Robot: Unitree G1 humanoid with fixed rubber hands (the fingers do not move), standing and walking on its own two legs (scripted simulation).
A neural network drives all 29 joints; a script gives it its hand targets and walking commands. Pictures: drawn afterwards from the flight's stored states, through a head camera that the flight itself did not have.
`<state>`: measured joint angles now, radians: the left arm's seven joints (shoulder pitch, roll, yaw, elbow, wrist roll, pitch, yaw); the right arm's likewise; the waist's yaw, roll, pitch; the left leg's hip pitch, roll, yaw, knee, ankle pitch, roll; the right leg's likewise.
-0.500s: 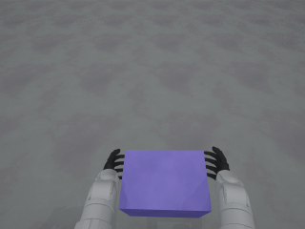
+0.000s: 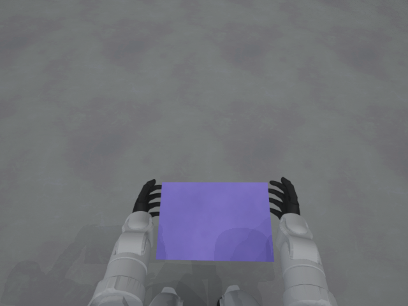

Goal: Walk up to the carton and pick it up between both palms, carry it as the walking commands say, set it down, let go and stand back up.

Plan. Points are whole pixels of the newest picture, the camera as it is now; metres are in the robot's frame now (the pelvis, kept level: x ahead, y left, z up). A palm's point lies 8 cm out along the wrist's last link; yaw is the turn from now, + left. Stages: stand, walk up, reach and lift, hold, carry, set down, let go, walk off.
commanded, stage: set down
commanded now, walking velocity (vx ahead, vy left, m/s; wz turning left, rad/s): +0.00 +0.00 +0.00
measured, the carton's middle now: (214, 224) +0.31 -0.03 -0.14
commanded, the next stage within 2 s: none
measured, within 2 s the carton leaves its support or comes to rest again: neither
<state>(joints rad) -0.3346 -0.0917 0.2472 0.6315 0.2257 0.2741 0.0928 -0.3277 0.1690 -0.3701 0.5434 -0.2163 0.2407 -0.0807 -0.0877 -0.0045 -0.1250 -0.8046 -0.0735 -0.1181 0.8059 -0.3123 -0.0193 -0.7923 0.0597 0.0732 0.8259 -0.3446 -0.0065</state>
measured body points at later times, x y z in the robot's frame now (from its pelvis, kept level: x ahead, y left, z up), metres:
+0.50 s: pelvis -0.04 +0.02 -0.08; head +0.12 +0.02 +0.34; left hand +0.37 +0.13 -0.16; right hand +0.33 -0.19 -0.14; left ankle +0.04 +0.13 -0.70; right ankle +0.02 -0.11 -0.70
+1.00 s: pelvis -0.04 +0.02 -0.16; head +0.16 +0.03 +0.24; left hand +0.39 +0.12 -0.25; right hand +0.35 -0.19 -0.22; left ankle +0.04 +0.13 -0.70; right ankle +0.02 -0.11 -0.70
